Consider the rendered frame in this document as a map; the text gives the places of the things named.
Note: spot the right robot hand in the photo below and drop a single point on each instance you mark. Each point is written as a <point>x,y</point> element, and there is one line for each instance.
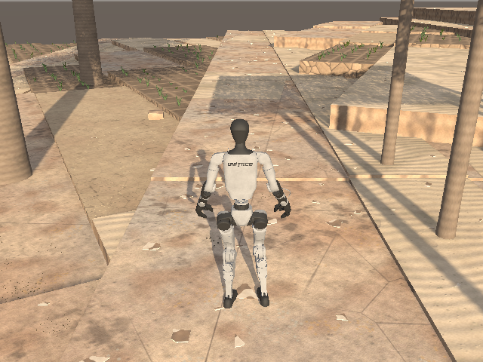
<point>287,209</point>

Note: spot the robot right forearm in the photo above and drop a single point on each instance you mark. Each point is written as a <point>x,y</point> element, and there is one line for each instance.
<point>280,196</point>

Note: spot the robot left forearm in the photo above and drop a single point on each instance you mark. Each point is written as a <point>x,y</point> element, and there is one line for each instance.
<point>204,196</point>

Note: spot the left robot hand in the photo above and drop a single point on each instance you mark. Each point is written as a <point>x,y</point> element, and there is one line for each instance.
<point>199,210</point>

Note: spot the humanoid robot head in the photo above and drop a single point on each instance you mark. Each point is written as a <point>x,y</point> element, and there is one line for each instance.
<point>240,129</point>

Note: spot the robot right upper arm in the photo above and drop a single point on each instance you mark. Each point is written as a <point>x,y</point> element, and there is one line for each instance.
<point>268,169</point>

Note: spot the robot left shin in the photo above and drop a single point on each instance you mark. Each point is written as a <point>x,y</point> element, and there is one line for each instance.
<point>228,275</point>

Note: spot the robot left upper arm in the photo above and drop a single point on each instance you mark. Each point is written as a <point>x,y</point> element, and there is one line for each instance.
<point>216,159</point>

